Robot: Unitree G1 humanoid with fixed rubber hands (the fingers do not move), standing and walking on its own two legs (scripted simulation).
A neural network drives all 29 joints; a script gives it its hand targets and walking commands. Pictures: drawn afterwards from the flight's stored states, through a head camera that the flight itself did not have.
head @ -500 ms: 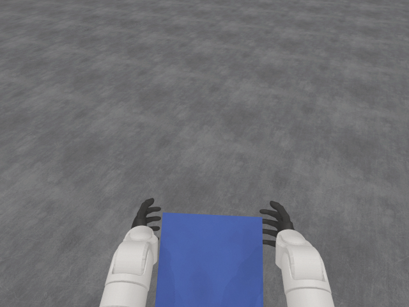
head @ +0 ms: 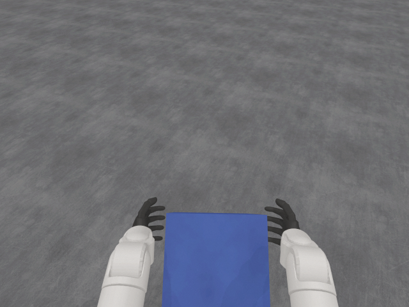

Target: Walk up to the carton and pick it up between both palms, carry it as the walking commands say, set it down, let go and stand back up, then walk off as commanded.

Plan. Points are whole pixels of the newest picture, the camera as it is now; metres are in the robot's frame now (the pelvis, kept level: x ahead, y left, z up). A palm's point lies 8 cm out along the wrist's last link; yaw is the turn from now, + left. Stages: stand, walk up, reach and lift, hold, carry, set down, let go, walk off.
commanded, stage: carry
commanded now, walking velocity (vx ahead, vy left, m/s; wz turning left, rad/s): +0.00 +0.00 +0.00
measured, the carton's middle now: (213, 251) +0.30 -0.01 -0.09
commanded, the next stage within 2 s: hold in 0.86 s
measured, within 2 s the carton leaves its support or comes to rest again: neither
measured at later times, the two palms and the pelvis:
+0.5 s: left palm (132, 232) +0.28 +0.15 +0.03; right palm (280, 232) +0.28 -0.14 +0.03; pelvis +0.01 +0.01 +0.00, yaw +0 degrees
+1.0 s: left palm (129, 232) +0.28 +0.16 +0.03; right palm (275, 228) +0.29 -0.13 +0.03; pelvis +0.02 +0.02 +0.01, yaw +5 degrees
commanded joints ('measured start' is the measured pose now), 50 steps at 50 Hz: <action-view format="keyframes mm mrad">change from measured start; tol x16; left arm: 1 -614 -917 -577 -256 -306 -96 -272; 50 -586 -1091 -692 -189 -345 -135 -266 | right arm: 1 -550 888 627 -119 297 -64 265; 50 -587 887 636 -223 330 -96 296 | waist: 1 17 -6 -292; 50 -73 59 -457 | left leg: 1 45 125 -109 -122 26 3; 12 158 143 -101 -53 329 10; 25 51 127 -116 -133 63 4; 40 106 125 -111 -111 110 15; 45 124 -21 -259 -141 548 -15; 48 398 11 -312 -96 814 -49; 50 397 1 -324 -108 751 -55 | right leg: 1 168 -143 144 -94 -22 -12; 6 246 -143 113 -32 368 -29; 21 168 -104 81 -49 12 7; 42 223 -137 96 -50 237 -7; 44 381 132 132 -28 198 -31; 50 274 148 151 -62 251 -14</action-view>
